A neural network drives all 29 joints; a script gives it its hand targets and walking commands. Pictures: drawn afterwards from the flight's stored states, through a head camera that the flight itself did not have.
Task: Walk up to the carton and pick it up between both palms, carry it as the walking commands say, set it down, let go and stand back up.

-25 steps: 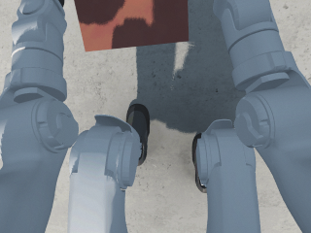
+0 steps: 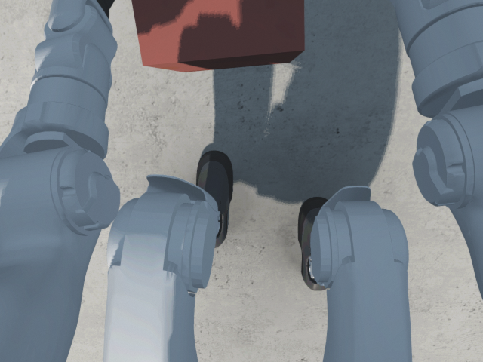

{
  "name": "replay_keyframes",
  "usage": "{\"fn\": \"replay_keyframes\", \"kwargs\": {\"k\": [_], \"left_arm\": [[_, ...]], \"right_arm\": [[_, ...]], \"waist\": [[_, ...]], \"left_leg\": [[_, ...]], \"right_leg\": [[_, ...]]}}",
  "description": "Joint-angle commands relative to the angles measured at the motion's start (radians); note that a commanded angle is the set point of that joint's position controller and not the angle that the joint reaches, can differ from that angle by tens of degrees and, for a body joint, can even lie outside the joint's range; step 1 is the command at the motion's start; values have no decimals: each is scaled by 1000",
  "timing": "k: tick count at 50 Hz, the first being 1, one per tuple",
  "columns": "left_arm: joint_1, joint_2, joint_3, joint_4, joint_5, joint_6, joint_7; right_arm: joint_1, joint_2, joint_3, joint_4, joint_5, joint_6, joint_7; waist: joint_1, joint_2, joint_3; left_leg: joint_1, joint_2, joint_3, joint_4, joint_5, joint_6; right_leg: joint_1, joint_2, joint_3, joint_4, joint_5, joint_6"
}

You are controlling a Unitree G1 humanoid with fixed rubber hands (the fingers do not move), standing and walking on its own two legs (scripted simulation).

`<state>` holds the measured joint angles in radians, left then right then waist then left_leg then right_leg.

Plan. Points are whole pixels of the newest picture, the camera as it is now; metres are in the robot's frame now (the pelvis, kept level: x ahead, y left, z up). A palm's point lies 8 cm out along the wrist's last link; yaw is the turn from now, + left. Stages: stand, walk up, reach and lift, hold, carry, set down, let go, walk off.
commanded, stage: set down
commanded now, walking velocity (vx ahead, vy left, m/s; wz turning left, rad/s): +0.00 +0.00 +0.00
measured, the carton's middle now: out of the picture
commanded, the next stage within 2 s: let go in 1.48 s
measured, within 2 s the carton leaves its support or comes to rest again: neither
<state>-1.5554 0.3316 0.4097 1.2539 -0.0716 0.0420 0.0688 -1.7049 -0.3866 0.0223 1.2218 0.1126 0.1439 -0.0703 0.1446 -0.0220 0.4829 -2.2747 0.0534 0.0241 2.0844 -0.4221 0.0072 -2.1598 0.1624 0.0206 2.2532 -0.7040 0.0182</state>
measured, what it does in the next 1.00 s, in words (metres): rises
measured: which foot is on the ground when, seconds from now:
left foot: down 0.00-1.00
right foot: down 0.00-1.00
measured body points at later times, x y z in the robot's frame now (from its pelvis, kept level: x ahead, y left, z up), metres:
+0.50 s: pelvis +0.00 +0.00 +0.05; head +0.37 +0.04 +0.29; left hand +0.55 +0.29 -0.09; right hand +0.64 -0.05 -0.08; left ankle +0.15 +0.12 -0.34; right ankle +0.08 -0.10 -0.34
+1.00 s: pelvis +0.03 +0.01 +0.18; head +0.37 +0.04 +0.47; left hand +0.54 +0.29 +0.07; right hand +0.64 -0.07 +0.07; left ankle +0.15 +0.12 -0.34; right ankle +0.08 -0.10 -0.34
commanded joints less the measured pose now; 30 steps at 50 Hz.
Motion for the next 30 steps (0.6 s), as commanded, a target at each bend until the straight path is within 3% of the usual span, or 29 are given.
{"fn": "replay_keyframes", "kwargs": {"k": [1,15,24,30], "left_arm": [[-251,159,-4,-99,-6,-12,0],[-240,157,-30,-286,-39,49,41],[-184,111,-47,-394,-13,115,43],[-101,83,-25,-445,17,134,32]], "right_arm": [[-308,-54,-7,-67,12,-16,10],[-327,-97,-2,-264,9,20,-37],[-234,-93,-84,-275,-39,66,-42],[-161,-58,-126,-290,-80,81,-34]], "waist": [[130,-144,-1019],[112,-136,-1465],[68,-51,-1532],[65,-48,-1552]], "left_leg": [[716,-31,-32,-39,304,-6],[1032,-69,-4,-113,424,-9],[1076,-90,26,-231,374,-32],[1070,-107,34,-334,403,-38]], "right_leg": [[128,-100,32,-262,204,19],[293,-70,-45,-332,240,9],[328,-41,-63,-457,224,-10],[385,-26,-64,-557,274,-3]]}}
